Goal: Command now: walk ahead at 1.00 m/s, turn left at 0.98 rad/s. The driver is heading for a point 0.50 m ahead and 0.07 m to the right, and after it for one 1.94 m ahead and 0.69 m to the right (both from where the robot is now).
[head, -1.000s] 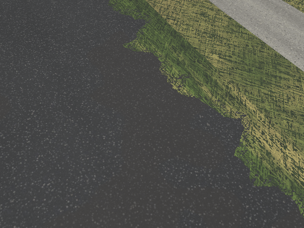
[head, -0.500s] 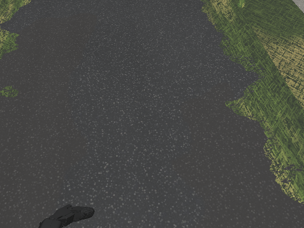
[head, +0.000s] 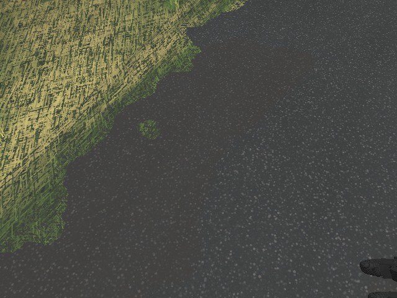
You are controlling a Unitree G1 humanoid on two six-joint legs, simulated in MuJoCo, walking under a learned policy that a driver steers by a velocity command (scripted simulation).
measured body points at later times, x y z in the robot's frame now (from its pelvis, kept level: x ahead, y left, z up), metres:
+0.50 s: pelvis +0.44 +0.03 +0.00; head +0.48 +0.04 +0.44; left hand +0.57 +0.30 -0.11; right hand +0.51 -0.24 -0.13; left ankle +0.31 +0.05 -0.73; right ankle +0.68 -0.05 -0.68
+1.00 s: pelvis +0.67 +0.08 +0.00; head +0.71 +0.05 +0.45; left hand +0.91 +0.32 -0.06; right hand +0.79 -0.24 -0.08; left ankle +0.82 +0.21 -0.70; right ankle +0.70 +0.00 -0.73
